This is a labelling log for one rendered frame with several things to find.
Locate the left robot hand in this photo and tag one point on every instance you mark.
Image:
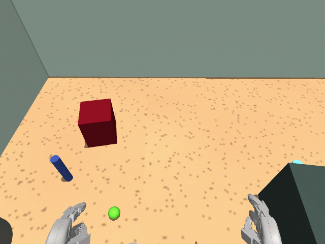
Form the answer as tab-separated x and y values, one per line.
62	231

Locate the right robot hand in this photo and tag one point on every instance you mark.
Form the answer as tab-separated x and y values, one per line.
266	226

